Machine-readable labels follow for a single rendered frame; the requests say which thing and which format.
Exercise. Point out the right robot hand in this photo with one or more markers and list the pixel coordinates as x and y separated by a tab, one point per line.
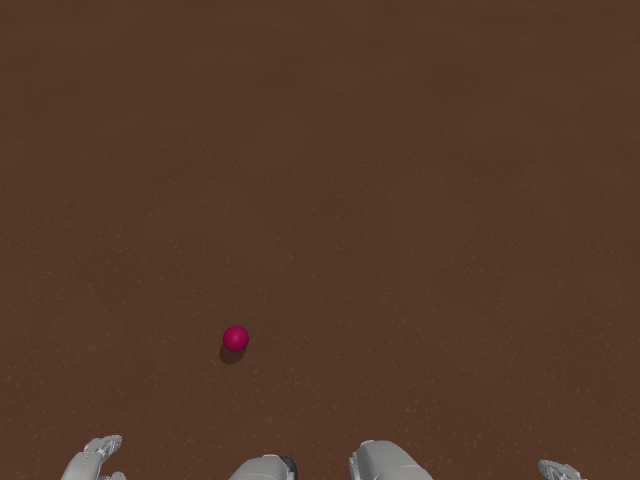
555	471

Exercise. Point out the left robot hand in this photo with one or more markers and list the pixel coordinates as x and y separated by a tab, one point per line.
87	465

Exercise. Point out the left robot foot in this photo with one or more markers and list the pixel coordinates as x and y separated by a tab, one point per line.
290	464

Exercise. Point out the ball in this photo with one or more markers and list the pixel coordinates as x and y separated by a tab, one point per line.
235	338

